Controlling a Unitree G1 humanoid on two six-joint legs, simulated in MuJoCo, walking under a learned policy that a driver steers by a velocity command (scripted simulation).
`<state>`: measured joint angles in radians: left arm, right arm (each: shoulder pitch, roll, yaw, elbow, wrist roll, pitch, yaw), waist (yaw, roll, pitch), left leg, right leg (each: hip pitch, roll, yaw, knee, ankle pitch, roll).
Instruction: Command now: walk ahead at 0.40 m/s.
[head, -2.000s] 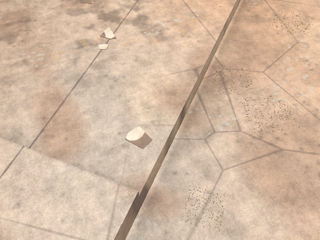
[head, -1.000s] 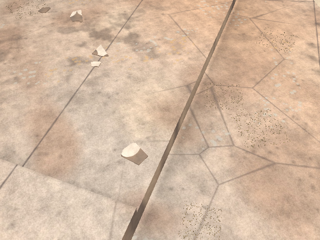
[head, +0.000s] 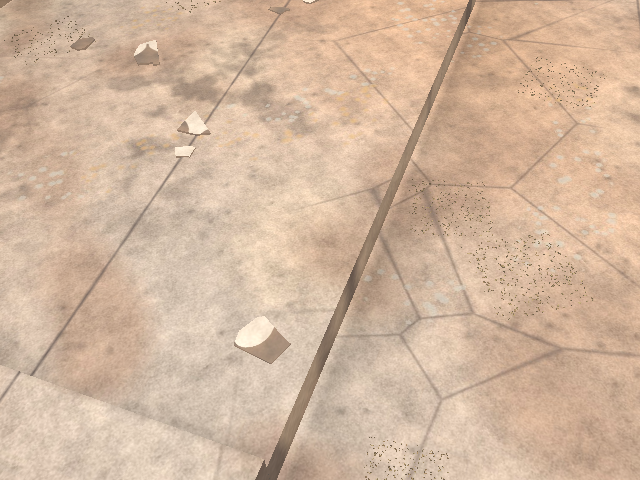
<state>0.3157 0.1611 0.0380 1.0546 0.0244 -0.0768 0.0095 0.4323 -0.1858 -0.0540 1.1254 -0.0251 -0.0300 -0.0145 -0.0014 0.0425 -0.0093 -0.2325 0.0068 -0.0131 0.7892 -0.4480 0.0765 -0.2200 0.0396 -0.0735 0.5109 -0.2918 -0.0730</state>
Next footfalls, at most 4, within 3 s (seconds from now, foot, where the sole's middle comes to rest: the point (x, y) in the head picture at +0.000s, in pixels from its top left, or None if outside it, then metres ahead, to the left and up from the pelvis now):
0.36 left None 0.31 0.04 -0.77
1.00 right None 0.34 -0.14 -0.77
1.42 left None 0.20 0.00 -0.77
1.74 right None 0.42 -0.14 -0.77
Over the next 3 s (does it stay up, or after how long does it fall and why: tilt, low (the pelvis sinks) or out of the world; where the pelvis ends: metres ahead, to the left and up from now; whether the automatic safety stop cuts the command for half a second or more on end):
stays up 0.91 0.32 0.11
